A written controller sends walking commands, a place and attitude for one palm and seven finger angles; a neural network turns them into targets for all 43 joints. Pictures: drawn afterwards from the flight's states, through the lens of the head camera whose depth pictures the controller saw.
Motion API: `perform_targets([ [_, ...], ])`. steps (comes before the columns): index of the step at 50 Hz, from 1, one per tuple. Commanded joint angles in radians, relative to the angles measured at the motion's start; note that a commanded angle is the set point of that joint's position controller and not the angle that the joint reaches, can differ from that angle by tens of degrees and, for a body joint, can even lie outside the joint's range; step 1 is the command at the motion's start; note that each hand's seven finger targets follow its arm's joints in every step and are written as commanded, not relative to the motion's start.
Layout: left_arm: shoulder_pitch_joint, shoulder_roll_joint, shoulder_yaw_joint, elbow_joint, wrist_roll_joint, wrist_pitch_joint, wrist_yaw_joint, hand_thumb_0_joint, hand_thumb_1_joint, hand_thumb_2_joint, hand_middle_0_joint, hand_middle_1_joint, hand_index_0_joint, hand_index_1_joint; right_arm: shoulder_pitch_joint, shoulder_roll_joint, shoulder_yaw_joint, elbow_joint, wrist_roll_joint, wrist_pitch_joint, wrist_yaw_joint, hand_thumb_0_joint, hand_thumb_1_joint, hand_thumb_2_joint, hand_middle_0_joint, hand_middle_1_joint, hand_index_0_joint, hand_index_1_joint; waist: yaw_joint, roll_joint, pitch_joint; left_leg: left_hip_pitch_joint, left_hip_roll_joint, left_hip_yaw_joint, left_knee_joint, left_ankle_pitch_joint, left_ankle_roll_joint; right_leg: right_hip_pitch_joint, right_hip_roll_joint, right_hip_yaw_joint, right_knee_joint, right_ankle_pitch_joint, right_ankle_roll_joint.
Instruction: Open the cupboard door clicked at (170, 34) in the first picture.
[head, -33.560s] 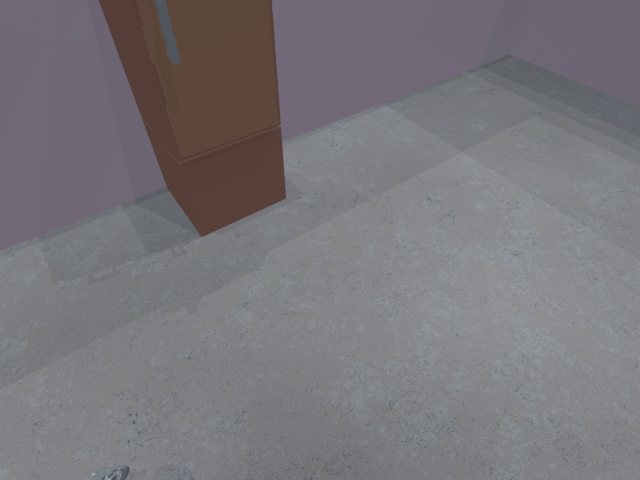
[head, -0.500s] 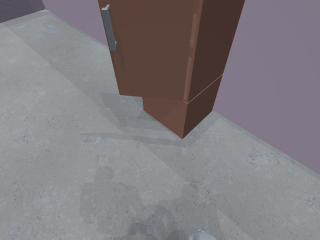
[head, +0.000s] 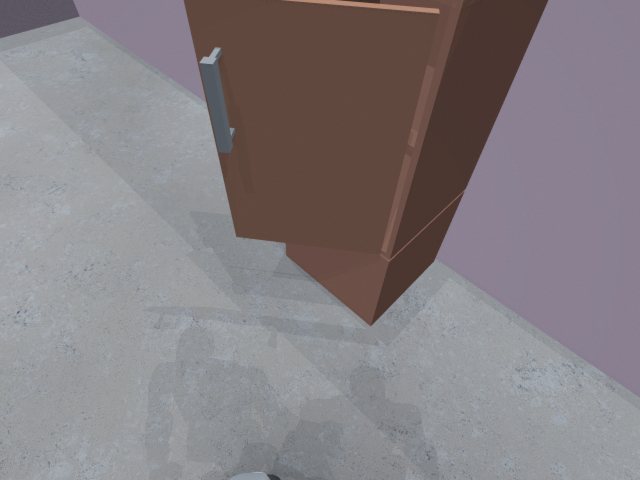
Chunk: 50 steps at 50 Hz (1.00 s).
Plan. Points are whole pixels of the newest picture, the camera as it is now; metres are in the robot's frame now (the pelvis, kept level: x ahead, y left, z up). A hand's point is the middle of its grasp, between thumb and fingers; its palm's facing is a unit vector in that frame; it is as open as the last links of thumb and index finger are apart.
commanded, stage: take the last steps up to it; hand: left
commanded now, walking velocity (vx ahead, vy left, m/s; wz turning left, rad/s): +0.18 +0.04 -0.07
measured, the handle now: (221, 102) +0.69 +0.25 +0.08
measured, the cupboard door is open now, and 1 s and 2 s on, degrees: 36 36 36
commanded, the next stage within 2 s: come to a stop and stand still in 0.08 s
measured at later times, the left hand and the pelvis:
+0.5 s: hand (202, 413) +0.23 +0.21 -0.17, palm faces -0.04 -0.97 -0.23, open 7.3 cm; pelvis +0.13 +0.03 +0.00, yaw -2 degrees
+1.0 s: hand (181, 459) +0.16 +0.22 -0.17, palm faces -0.05 -0.96 -0.26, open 7.4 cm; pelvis +0.12 +0.03 +0.00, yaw -3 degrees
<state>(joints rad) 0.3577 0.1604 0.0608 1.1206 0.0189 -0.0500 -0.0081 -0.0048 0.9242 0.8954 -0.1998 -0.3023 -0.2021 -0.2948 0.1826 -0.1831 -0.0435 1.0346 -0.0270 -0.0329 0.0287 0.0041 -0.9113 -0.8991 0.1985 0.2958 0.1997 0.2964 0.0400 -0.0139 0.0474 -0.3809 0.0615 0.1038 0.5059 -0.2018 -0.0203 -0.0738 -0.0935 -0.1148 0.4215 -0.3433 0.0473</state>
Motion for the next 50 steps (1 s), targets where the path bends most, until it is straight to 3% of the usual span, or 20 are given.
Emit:
perform_targets([
  [1,-0.028,0.056,0.006,-0.112,-0.003,-0.002,0.008,0.000,0.900,0.900,-0.200,-0.300,-0.200,-0.300,0.376,-0.254,-0.060,0.036,-0.015,-0.015,-0.041,0.000,-0.900,-0.900,0.200,0.300,0.200,0.300,-0.162,0.297,-0.146,0.525,0.340,-0.457,-0.224,0.001,0.199,-0.505,0.071,-0.033,0.604,-0.273,-0.054],
  [4,-0.111,0.061,0.003,-0.119,0.001,0.006,0.008,0.000,0.900,0.900,-0.200,-0.300,-0.200,-0.300,0.191,-0.148,-0.032,-0.016,-0.006,-0.016,-0.051,0.000,-0.900,-0.900,0.200,0.300,0.200,0.300,-0.093,0.215,-0.022,0.243,0.313,-0.375,-0.298,-0.133,0.215,-0.561,-0.032,0.098,0.824,-0.105,-0.075],
  [9,-0.048,0.012,-0.008,-0.089,0.004,0.029,-0.001,0.000,0.900,0.900,-0.200,-0.300,-0.200,-0.300,0.128,-0.108,-0.014,-0.019,-0.006,-0.033,-0.055,0.000,-0.900,-0.900,0.200,0.300,0.200,0.300,-0.031,0.094,-0.054,0.162,0.225,-0.131,-0.291,0.153,0.188,-0.357,-0.024,0.055,0.502,-0.015,-0.048],
  [14,-0.012,0.041,-0.016,-0.059,-0.001,0.040,0.019,0.000,0.900,0.900,-0.200,-0.300,-0.200,-0.300,0.062,-0.098,0.002,-0.001,0.005,-0.007,-0.069,0.000,-0.900,-0.900,0.200,0.300,0.200,0.300,0.010,0.072,-0.073,0.123,0.175,-0.067,-0.125,0.334,0.118,-0.097,0.022,0.044,0.105,0.203,-0.027],
  [17,-0.080,0.165,-0.011,-0.082,0.003,0.040,0.029,0.000,0.900,0.900,-0.200,-0.300,-0.200,-0.300,0.120,-0.058,0.004,0.012,0.023,0.019,-0.056,0.000,-0.900,-0.900,0.200,0.300,0.200,0.300,-0.041,-0.015,-0.017,0.090,0.032,-0.042,-0.064,0.011,0.015,-0.120,-0.129,0.207,0.023,0.573,-0.115],
  [21,-0.092,0.181,0.002,-0.098,-0.007,0.044,0.046,0.000,0.900,0.900,-0.200,-0.300,-0.200,-0.300,0.165,-0.082,-0.017,0.029,0.023,0.047,-0.066,0.000,-0.900,-0.900,0.200,0.300,0.200,0.300,-0.048,-0.164,-0.157,0.180,0.008,-0.006,0.078,0.182,-0.002,-0.047,-0.160,0.197,0.104,0.963,-0.160],
  [23,-0.097,0.191,0.010,-0.106,-0.006,0.051,0.052,0.000,0.900,0.900,-0.200,-0.300,-0.200,-0.300,0.153,-0.064,-0.017,0.016,0.024,0.056,-0.064,0.000,-0.900,-0.900,0.200,0.300,0.200,0.300,-0.037,-0.145,-0.153,0.116,-0.021,-0.006,0.143,-0.008,-0.013,-0.004,-0.199,0.218,0.094,1.055,-0.200],
  [26,-0.152,0.195,0.018,-0.126,-0.001,0.060,0.057,0.000,0.900,0.900,-0.200,-0.300,-0.200,-0.300,0.127,-0.043,-0.018,-0.003,0.024,0.068,-0.062,0.000,-0.900,-0.900,0.200,0.300,0.200,0.300,-0.036,-0.183,-0.117,0.060,-0.033,-0.035,0.130,-0.256,-0.015,0.000,-0.225,0.243,0.053,0.982,-0.236],
  [28,-0.185,0.181,0.018,-0.140,-0.009,0.066,0.054,0.000,0.900,0.900,-0.200,-0.300,-0.200,-0.300,0.162,-0.053,-0.018,0.009,0.021,0.062,-0.062,0.000,-0.900,-0.900,0.200,0.300,0.200,0.300,-0.062,-0.092,-0.134,0.176,0.008,-0.052,-0.050,0.074,-0.003,-0.063,-0.160,0.187,0.115,0.796,-0.168],
  [30,-0.185,0.115,0.005,-0.171,-0.015,0.078,0.047,0.000,0.900,0.900,-0.200,-0.300,-0.200,-0.300,0.133,-0.139,-0.027,-0.019,0.003,0.054,-0.065,0.000,-0.900,-0.900,0.200,0.300,0.200,0.300,-0.047,0.205,-0.109,0.203,0.222,-0.239,-0.145,0.513,0.116,-0.193,0.024,0.051,0.246,0.209,-0.039],
  [31,-0.207,0.108,0.005,-0.173,-0.012,0.090,0.048,0.000,0.900,0.900,-0.200,-0.300,-0.200,-0.300,0.113,-0.140,-0.028,-0.021,-0.001,0.049,-0.072,0.000,-0.900,-0.900,0.200,0.300,0.200,0.300,-0.056,0.269,-0.059,0.189,0.265,-0.280,-0.185,0.595,0.181,-0.252,0.070,0.072,0.393,-0.129,-0.030],
  [32,-0.203,0.105,0.005,-0.170,-0.010,0.097,0.048,0.000,0.900,0.900,-0.200,-0.300,-0.200,-0.300,0.116,-0.130,-0.022,-0.025,-0.004,0.043,-0.082,0.000,-0.900,-0.900,0.200,0.300,0.200,0.300,-0.054,0.202,-0.052,0.187,0.284,-0.279,-0.172,0.623,0.217,-0.282,0.068,0.127,0.502,-0.208,-0.038],
  [35,-0.197,0.080,0.002,-0.161,-0.010,0.089,0.041,0.000,0.900,0.900,-0.200,-0.300,-0.200,-0.300,0.089,-0.143,-0.021,-0.032,-0.006,0.035,-0.085,0.000,-0.900,-0.900,0.200,0.300,0.200,0.300,-0.041,0.149,-0.065,0.284,0.234,-0.209,-0.115,0.729,0.212,-0.314,0.065,0.130,0.476,-0.165,-0.036],
  [40,-0.150,0.090,-0.009,-0.135,-0.011,0.071,0.036,0.000,0.900,0.900,-0.200,-0.300,-0.200,-0.300,0.106,-0.144,-0.024,-0.002,0.010,0.029,-0.077,0.000,-0.900,-0.900,0.200,0.300,0.200,0.300,-0.042,0.144,-0.112,0.336,0.171,-0.162,-0.083,0.617,0.139,-0.139,0.063,0.073,0.082,0.058,-0.036],
  [42,-0.113,0.134,-0.007,-0.107,-0.007,0.052,0.042,0.000,0.900,0.900,-0.200,-0.300,-0.200,-0.300,0.095,-0.100,-0.020,-0.003,0.022,0.027,-0.070,0.000,-0.900,-0.900,0.200,0.300,0.200,0.300,-0.046,0.035,-0.104,0.237,0.084,-0.118,-0.044,0.336,0.054,-0.033,-0.017,0.183,-0.047,0.413,-0.070],
  [43,-0.013,0.156,-0.018,-0.113,0.007,0.039,0.088,0.000,0.900,0.900,-0.200,-0.300,-0.200,-0.300,0.007,-0.138,-0.023,-0.108,0.032,0.008,-0.065,0.000,-0.900,-0.900,0.200,0.300,0.200,0.300,-0.017,0.002,-0.083,0.242,0.071,-0.046,0.137,0.346,0.011,-0.127,-0.076,0.219,0.000,0.807,-0.055],
  [44,-0.091,0.196,-0.024,-0.156,0.004,0.019,0.079,0.000,0.900,0.900,-0.200,-0.300,-0.200,-0.300,0.065,-0.081,-0.012,-0.120,0.029,0.017,-0.047,0.000,-0.900,-0.900,0.200,0.300,0.200,0.300,-0.067,-0.056,-0.103,0.136,0.008,-0.066,0.070,-0.018,0.021,-0.077,-0.114,0.252,0.044,0.695,-0.104],
  [45,-0.098,0.181,-0.030,-0.166,-0.002,0.011,0.072,0.000,0.900,0.900,-0.200,-0.300,-0.200,-0.300,0.077,-0.080,-0.006,-0.113,0.023,0.027,-0.041,0.000,-0.900,-0.900,0.200,0.300,0.200,0.300,-0.070,-0.120,-0.151,0.155,0.006,-0.057,0.043,-0.047,0.031,-0.061,-0.089,0.251,0.053,0.633,-0.119],
  [48,-0.089,0.158,-0.039,-0.175,-0.007,0.011,0.066,0.000,0.900,0.900,-0.200,-0.300,-0.200,-0.300,0.097,-0.099,-0.001,-0.099,0.014,0.019,-0.044,0.000,-0.900,-0.900,0.200,0.300,0.200,0.300,-0.070,0.066,-0.133,0.259,0.055,-0.081,0.000,0.283,0.057,-0.122,-0.017,0.176,0.111,0.523,-0.095],
  [50,-0.074,0.147,-0.046,-0.165,-0.007,0.021,0.063,0.000,0.900,0.900,-0.200,-0.300,-0.200,-0.300,0.074,-0.104,0.004,-0.104,0.014,0.022,-0.047,0.000,-0.900,-0.900,0.200,0.300,0.200,0.300,-0.057,0.036,-0.054,0.231,0.070,-0.092,-0.028,0.225,0.062,-0.168,0.006,0.169,0.066,0.330,-0.087],
])
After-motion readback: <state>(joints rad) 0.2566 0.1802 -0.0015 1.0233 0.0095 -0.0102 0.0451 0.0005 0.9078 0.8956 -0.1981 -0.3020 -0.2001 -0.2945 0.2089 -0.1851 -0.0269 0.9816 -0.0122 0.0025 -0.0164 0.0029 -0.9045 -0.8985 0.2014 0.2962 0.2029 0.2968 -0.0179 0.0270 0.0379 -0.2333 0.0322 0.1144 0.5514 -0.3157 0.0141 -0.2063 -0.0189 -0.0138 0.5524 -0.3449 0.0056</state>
